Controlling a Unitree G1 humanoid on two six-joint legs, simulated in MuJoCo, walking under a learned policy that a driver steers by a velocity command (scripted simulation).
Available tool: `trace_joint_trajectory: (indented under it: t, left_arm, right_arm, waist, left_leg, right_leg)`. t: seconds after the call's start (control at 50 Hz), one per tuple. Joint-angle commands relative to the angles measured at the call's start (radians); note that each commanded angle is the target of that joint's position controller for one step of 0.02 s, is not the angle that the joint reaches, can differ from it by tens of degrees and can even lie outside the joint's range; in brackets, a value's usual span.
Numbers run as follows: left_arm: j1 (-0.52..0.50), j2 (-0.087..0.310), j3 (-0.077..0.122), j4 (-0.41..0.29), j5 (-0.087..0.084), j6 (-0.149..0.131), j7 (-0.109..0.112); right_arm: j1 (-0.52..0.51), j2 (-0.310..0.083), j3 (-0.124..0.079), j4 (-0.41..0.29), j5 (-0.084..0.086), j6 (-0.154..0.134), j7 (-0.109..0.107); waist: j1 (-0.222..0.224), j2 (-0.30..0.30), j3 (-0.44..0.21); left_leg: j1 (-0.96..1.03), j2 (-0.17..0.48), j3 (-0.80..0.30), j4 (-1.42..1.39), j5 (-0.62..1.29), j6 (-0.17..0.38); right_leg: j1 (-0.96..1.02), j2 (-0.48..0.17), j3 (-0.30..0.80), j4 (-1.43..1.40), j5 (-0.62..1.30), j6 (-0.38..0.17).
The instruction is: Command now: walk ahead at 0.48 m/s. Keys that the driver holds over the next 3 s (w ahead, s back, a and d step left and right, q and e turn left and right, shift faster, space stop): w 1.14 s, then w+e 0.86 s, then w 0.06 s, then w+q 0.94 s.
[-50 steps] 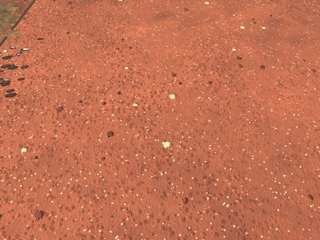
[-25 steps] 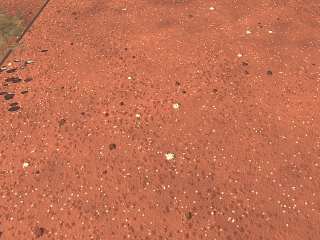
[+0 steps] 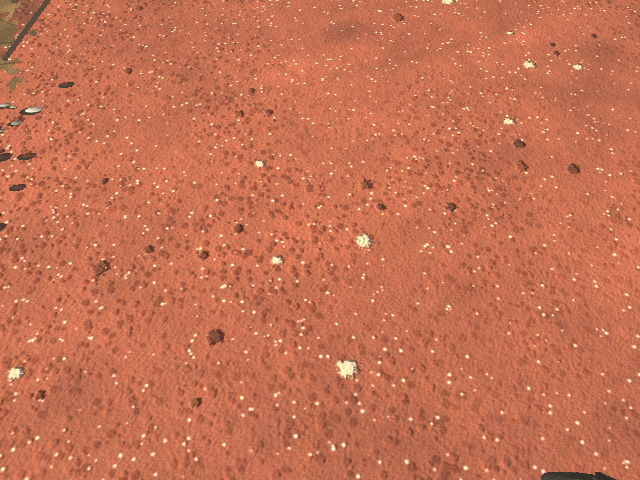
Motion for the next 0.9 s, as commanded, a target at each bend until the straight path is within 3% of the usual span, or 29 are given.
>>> trace_joint_trajectory:
  t: [0.02,0.04,0.08,0.12,0.16,0.22,0.3,0.38,0.44,0.46,0.48,0.5,0.52,0.54,0.56,0.58,0.6,0.62,0.66,0.7,0.76,0.82,0.9]
  left_arm:
    - [-0.066,0.122,0.020,-0.113,-0.036,-0.064,-0.005]
    - [-0.095,0.121,0.031,-0.117,-0.024,-0.060,0.007]
    - [-0.048,0.081,0.037,-0.109,-0.012,-0.029,0.015]
    - [-0.058,0.061,0.039,-0.119,-0.008,-0.008,0.018]
    - [-0.150,0.081,0.046,-0.158,0.002,-0.002,0.021]
    - [-0.280,0.084,0.047,-0.202,0.009,-0.009,0.014]
    - [-0.429,0.066,0.035,-0.239,0.000,-0.018,-0.004]
    - [-0.523,0.077,0.029,-0.282,-0.008,-0.026,-0.029]
    - [-0.463,0.120,0.044,-0.283,-0.010,-0.035,-0.041]
    - [-0.361,0.149,0.061,-0.256,-0.008,-0.037,-0.039]
    - [-0.180,0.203,0.088,-0.200,-0.005,-0.036,-0.033]
    - [-0.006,0.285,0.109,-0.166,0.011,-0.032,-0.024]
    - [0.024,0.312,0.109,-0.150,0.013,-0.031,-0.035]
    - [-0.021,0.212,0.081,-0.159,0.004,-0.035,-0.036]
    - [-0.112,0.170,0.068,-0.181,0.002,-0.037,-0.033]
    - [-0.192,0.152,0.060,-0.198,0.010,-0.037,-0.034]
    - [-0.232,0.123,0.052,-0.203,0.018,-0.038,-0.037]
    - [-0.240,0.101,0.044,-0.197,0.026,-0.039,-0.039]
    - [-0.211,0.107,0.045,-0.176,0.021,-0.043,-0.038]
    - [-0.181,0.143,0.053,-0.162,0.020,-0.044,-0.026]
    - [-0.137,0.152,0.054,-0.146,0.016,-0.034,-0.008]
    - [-0.096,0.157,0.052,-0.133,0.010,-0.029,-0.001]
    - [-0.020,0.163,0.056,-0.096,0.002,-0.016,0.002]
  right_arm:
    - [0.224,-0.130,-0.031,0.037,-0.002,-0.003,-0.004]
    - [0.167,-0.103,-0.023,0.032,-0.012,-0.011,0.002]
    - [0.149,-0.062,-0.011,0.050,-0.023,-0.017,0.011]
    - [0.187,-0.079,-0.012,0.075,-0.019,-0.020,0.002]
    - [0.225,-0.118,-0.019,0.089,-0.020,-0.019,-0.016]
    - [0.287,-0.137,-0.022,0.101,-0.017,-0.009,-0.038]
    - [0.364,-0.156,-0.025,0.119,-0.003,-0.001,-0.048]
    - [0.429,-0.162,-0.031,0.151,0.004,0.018,-0.052]
    - [0.404,-0.183,-0.042,0.148,0.005,0.034,-0.056]
    - [0.379,-0.183,-0.042,0.141,0.004,0.040,-0.055]
    - [0.372,-0.155,-0.030,0.131,-0.003,0.043,-0.055]
    - [0.412,-0.104,-0.011,0.105,-0.018,0.041,-0.054]
    - [0.505,0.010,0.022,0.110,-0.010,0.015,-0.044]
    - [0.429,-0.108,-0.004,0.108,0.016,-0.007,-0.039]
    - [0.339,-0.149,-0.014,0.080,0.032,-0.022,-0.037]
    - [0.291,-0.145,-0.017,0.073,0.025,-0.026,-0.044]
    - [0.271,-0.138,-0.025,0.073,0.011,-0.019,-0.049]
    - [0.292,-0.119,-0.027,0.076,0.009,-0.005,-0.048]
    - [0.313,-0.079,-0.026,0.081,0.007,0.018,-0.050]
    - [0.253,-0.080,-0.028,0.058,-0.001,0.029,-0.053]
    - [0.142,-0.076,-0.029,0.021,-0.010,0.028,-0.050]
    - [0.037,-0.058,-0.021,-0.007,-0.005,0.021,-0.040]
    - [-0.077,-0.056,-0.011,-0.043,0.004,0.015,-0.022]
  waist:
    - [-0.108,0.071,-0.163]
    - [-0.071,0.020,-0.111]
    - [-0.012,0.062,-0.086]
    - [0.001,0.073,-0.051]
    - [-0.009,0.063,-0.013]
    - [-0.042,0.050,0.007]
    - [-0.092,0.052,0.022]
    - [-0.112,0.053,0.046]
    - [-0.056,0.082,0.000]
    - [0.005,0.088,-0.062]
    - [0.079,0.070,-0.177]
    - [0.105,-0.076,-0.335]
    - [0.048,-0.313,-0.433]
    - [0.068,-0.203,-0.357]
    - [0.052,-0.149,-0.229]
    - [0.021,-0.059,-0.169]
    - [-0.006,-0.040,-0.117]
    - [-0.035,-0.060,-0.111]
    - [-0.054,-0.064,-0.090]
    - [-0.052,-0.047,-0.054]
    - [-0.029,-0.041,-0.024]
    - [0.003,-0.051,-0.001]
    - [0.039,-0.050,0.036]
  left_leg:
    - [0.592,0.337,-0.557,-0.366,-0.123,0.189]
    - [0.444,0.300,-0.443,-0.390,-0.014,0.165]
    - [0.300,0.239,-0.310,-0.442,0.043,0.148]
    - [0.240,0.224,-0.252,-0.485,0.069,0.164]
    - [0.243,0.227,-0.231,-0.517,0.070,0.175]
    - [0.305,0.218,-0.199,-0.526,0.095,0.155]
    - [0.359,0.201,-0.139,-0.521,0.099,0.126]
    - [0.510,0.260,-0.146,-0.457,0.127,0.117]
    - [0.580,0.288,-0.147,-0.350,0.336,0.089]
    - [0.569,0.258,-0.117,-0.228,0.510,0.069]
    - [0.481,0.200,-0.074,-0.013,0.549,0.039]
    - [0.215,0.112,-0.019,0.343,0.246,-0.008]
    - [-0.111,-0.055,-0.101,0.612,-0.425,-0.048]
    - [-0.222,0.009,-0.204,0.720,-0.425,-0.027]
    - [-0.261,0.061,-0.177,0.716,-0.328,-0.010]
    - [-0.215,0.111,-0.154,0.666,-0.232,-0.009]
    - [-0.172,0.141,-0.148,0.610,-0.180,-0.013]
    - [-0.115,0.163,-0.153,0.577,-0.146,-0.014]
    - [-0.089,0.173,-0.139,0.518,-0.124,-0.026]
    - [-0.148,0.180,-0.131,0.437,-0.056,-0.046]
    - [-0.216,0.176,-0.121,0.263,0.096,-0.069]
    - [-0.175,0.142,-0.088,0.083,0.228,-0.069]
    - [-0.184,0.114,-0.071,-0.038,0.231,-0.058]
  right_leg:
    - [-0.602,-0.057,0.058,0.405,0.098,-0.038]
    - [-0.547,-0.097,0.040,0.341,0.164,-0.038]
    - [-0.434,-0.139,0.041,0.257,0.211,-0.041]
    - [-0.438,-0.152,0.022,0.189,0.225,-0.029]
    - [-0.524,-0.166,0.014,0.089,0.310,-0.004]
    - [-0.603,-0.159,0.003,-0.118,0.478,0.016]
    - [-0.553,-0.105,-0.046,-0.345,0.605,0.021]
    - [-0.587,-0.088,-0.039,-0.441,0.536,-0.001]
    - [-0.472,-0.050,-0.063,-0.482,0.422,-0.043]
    - [-0.325,-0.014,-0.094,-0.499,0.413,-0.065]
    - [-0.070,-0.015,-0.087,-0.486,0.426,-0.100]
    - [0.263,-0.237,0.209,-0.489,0.366,-0.188]
    - [0.492,-0.401,0.666,-0.646,0.205,-0.316]
    - [0.446,-0.363,0.640,-0.682,0.135,-0.269]
    - [0.309,-0.332,0.477,-0.693,0.217,-0.225]
    - [0.167,-0.297,0.366,-0.718,0.329,-0.205]
    - [0.057,-0.261,0.282,-0.749,0.417,-0.195]
    - [-0.003,-0.239,0.230,-0.777,0.451,-0.190]
    - [-0.055,-0.220,0.168,-0.820,0.498,-0.204]
    - [-0.064,-0.220,0.130,-0.851,0.536,-0.213]
    - [-0.035,-0.204,0.079,-0.869,0.559,-0.198]
    - [-0.032,-0.172,0.019,-0.881,0.537,-0.171]
    - [0.071,-0.205,0.009,-0.857,0.523,-0.168]
Next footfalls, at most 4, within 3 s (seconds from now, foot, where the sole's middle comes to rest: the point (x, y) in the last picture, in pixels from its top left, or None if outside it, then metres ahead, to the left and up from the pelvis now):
0.48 right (419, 472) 0.46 -0.15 -0.75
1.04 left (307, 326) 0.78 0.09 -0.75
1.62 right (407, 229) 1.08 -0.16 -0.75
2.10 left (370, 140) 1.41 -0.06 -0.75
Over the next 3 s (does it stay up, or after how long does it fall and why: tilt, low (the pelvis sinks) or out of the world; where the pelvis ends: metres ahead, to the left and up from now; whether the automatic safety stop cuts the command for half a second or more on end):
stays up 1.63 -0.25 0.01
